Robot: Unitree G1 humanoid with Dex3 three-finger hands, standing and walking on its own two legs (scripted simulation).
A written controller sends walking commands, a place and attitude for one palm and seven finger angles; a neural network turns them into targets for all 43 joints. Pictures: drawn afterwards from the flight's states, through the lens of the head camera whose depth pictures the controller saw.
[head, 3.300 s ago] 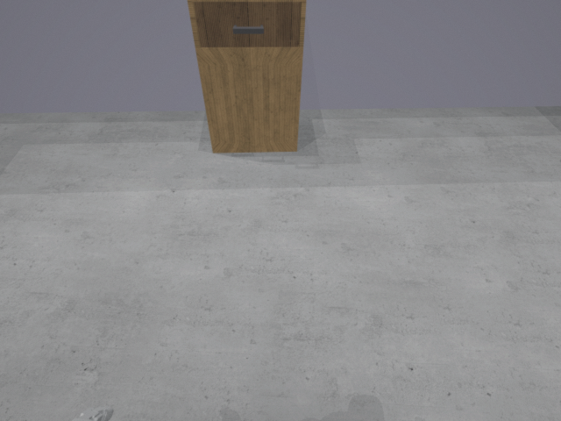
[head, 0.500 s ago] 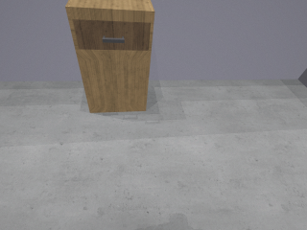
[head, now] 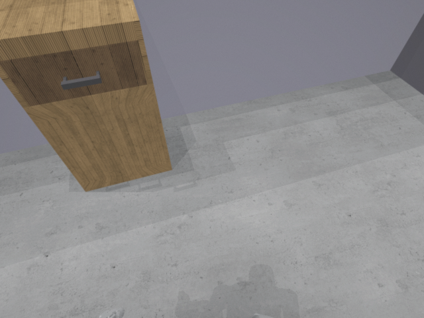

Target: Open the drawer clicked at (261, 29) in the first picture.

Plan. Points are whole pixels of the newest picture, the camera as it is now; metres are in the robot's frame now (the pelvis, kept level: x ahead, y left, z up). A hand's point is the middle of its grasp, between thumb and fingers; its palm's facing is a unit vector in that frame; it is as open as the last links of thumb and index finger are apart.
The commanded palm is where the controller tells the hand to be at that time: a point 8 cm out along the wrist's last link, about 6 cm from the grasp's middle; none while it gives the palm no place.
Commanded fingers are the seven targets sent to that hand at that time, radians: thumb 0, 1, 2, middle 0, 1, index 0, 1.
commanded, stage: walk to a spot facing it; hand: left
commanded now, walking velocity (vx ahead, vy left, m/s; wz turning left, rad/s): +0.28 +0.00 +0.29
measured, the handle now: (81, 79) +0.88 +0.49 -0.06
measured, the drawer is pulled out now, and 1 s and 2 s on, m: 0.00 0.00 0.00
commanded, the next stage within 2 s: turn to face it in 0.08 s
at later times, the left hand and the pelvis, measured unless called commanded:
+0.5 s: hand out of the picture +0.13 +0.23 -0.18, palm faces +0.21 -0.97 -0.16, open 7.4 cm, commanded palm none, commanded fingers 0.00 0.90 0.90 -0.20 -0.30 -0.20 -0.30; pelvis +0.16 +0.06 +0.01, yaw +8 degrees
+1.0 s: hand (124, 307) +0.17 +0.19 -0.14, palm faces +0.31 -0.92 -0.22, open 7.3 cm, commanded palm none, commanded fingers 0.00 0.90 0.90 -0.20 -0.30 -0.20 -0.30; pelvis +0.20 +0.02 +0.02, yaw +16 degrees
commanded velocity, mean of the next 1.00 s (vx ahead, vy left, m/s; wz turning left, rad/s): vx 0.11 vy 0.01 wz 0.26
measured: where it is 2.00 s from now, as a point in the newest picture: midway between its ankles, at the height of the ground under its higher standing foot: (182, 259)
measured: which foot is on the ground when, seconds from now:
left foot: up 0.00-0.32, down 0.34-0.82, up 0.84-1.00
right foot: down 0.00-0.36, up 0.38-0.78, down 0.80-1.00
